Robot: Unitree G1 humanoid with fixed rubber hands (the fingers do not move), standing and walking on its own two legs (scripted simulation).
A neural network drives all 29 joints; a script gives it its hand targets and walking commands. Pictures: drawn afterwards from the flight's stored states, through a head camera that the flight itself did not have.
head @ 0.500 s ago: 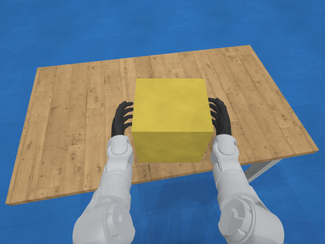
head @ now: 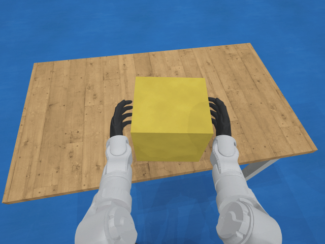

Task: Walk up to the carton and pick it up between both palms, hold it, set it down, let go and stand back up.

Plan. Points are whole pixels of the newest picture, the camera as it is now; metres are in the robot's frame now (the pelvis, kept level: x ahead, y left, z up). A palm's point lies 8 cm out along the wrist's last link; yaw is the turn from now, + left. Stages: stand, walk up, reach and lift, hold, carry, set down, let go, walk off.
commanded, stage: set down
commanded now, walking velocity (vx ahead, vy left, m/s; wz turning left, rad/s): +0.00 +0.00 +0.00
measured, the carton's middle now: (169, 121) +0.43 +0.02 +0.00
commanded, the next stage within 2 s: none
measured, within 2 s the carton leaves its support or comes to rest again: neither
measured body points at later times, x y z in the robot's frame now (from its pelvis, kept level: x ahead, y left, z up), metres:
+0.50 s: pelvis +0.00 +0.00 +0.00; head +0.10 +0.02 +0.44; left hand +0.40 +0.16 +0.01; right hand +0.42 -0.11 +0.02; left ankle -0.01 +0.13 -0.75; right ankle -0.02 -0.09 -0.75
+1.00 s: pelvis -0.01 +0.01 -0.03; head +0.08 +0.00 +0.41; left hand +0.42 +0.18 -0.01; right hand +0.44 -0.13 +0.00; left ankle -0.01 +0.13 -0.75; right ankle -0.02 -0.09 -0.75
